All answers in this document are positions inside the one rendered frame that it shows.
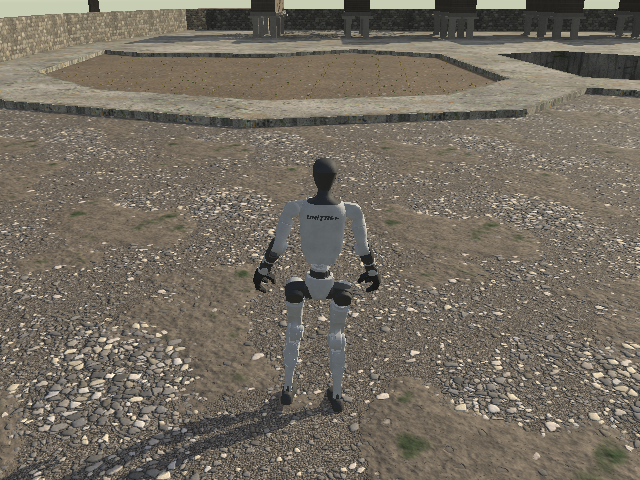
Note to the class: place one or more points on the robot left foot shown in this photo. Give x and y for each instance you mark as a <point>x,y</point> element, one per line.
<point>287,397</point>

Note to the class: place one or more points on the robot left forearm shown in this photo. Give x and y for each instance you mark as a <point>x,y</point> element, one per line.
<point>268,260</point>

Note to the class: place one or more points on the right robot upper arm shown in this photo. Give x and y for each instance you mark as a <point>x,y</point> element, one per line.
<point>354,212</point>

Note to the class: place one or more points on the robot right forearm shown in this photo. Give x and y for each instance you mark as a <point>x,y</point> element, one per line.
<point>369,262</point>

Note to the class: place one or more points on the robot right hand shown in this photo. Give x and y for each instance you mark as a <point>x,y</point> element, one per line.
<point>375,279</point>

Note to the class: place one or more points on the robot left hand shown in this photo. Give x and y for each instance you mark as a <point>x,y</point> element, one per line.
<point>264,278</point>

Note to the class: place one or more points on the humanoid robot torso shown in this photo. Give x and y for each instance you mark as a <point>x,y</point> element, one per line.
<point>322,231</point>

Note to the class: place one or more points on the left robot upper arm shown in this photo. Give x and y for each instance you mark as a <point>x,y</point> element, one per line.
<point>290,210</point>

